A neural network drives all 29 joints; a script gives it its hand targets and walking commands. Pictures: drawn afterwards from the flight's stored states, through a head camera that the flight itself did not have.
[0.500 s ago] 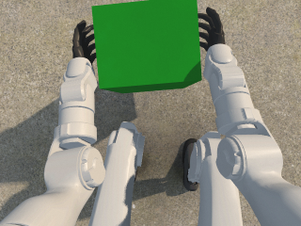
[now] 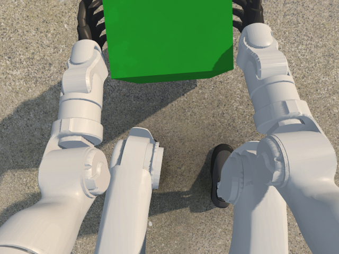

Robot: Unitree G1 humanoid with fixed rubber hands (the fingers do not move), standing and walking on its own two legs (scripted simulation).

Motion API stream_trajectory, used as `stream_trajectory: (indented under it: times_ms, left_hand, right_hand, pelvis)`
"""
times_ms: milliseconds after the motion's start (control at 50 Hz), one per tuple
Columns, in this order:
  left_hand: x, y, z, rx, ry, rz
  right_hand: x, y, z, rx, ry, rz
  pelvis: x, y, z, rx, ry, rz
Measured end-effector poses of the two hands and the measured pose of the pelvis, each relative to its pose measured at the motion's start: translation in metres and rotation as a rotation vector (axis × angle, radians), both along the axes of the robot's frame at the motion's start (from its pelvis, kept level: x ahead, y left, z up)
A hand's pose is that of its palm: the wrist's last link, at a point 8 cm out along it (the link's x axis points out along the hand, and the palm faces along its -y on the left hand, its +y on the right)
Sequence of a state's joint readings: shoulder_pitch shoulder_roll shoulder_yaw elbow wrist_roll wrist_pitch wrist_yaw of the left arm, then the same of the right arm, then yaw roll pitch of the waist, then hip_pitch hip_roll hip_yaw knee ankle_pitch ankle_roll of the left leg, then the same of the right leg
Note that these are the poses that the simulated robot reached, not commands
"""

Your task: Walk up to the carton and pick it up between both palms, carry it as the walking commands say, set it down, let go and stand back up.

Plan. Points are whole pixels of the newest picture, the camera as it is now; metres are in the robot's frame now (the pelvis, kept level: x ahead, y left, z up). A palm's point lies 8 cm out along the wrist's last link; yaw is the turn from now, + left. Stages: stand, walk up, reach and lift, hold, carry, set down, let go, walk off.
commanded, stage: set down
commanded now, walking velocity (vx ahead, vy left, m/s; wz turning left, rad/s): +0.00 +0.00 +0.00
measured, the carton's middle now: (170, 41) +0.52 +0.08 -0.23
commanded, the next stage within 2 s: none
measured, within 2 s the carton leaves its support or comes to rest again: rests again in 0.50 s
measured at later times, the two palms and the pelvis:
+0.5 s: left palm (94, 44) +0.48 +0.22 -0.16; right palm (248, 30) +0.53 -0.08 -0.16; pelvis -0.01 +0.00 -0.01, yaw +0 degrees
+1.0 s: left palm (96, 45) +0.48 +0.22 -0.16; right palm (247, 30) +0.53 -0.08 -0.17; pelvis -0.01 +0.00 -0.02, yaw +0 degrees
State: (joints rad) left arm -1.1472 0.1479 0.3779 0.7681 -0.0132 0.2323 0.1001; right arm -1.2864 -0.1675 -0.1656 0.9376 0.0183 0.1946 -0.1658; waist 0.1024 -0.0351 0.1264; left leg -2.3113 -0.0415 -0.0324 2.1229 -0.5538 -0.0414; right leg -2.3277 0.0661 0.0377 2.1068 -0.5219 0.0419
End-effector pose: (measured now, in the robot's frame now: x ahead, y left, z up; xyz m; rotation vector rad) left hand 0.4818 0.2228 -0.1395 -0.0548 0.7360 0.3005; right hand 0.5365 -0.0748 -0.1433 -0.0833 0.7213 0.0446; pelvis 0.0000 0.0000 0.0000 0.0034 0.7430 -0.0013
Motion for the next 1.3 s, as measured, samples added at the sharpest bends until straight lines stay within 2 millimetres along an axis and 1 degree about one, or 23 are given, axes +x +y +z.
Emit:
stream_trajectory:
  times_ms: [100,240,320,580,1300]
  left_hand:
    - [0.001,0.000,-0.003,-0.005,-0.004,0.000]
    - [0.001,-0.001,0.001,-0.005,0.003,-0.005]
    - [0.000,0.000,0.000,-0.005,0.011,-0.013]
    - [-0.003,-0.001,-0.023,0.001,0.034,-0.028]
    - [-0.003,0.002,-0.026,-0.014,0.021,-0.048]
  right_hand:
    - [0.001,0.000,-0.002,0.002,-0.002,-0.004]
    - [0.000,-0.001,0.003,-0.007,0.004,-0.003]
    - [-0.001,-0.001,0.002,-0.014,0.011,0.003]
    - [-0.003,-0.003,-0.024,-0.019,0.034,0.016]
    - [-0.002,-0.003,-0.025,-0.007,0.029,0.033]
  pelvis:
    - [0.000,0.001,-0.005,-0.001,-0.021,0.002]
    - [-0.002,0.000,-0.005,0.001,-0.035,0.000]
    - [-0.004,-0.001,-0.005,0.003,-0.036,-0.001]
    - [-0.006,-0.001,-0.014,0.007,-0.056,-0.007]
    - [-0.006,-0.003,-0.016,0.014,-0.073,-0.007]
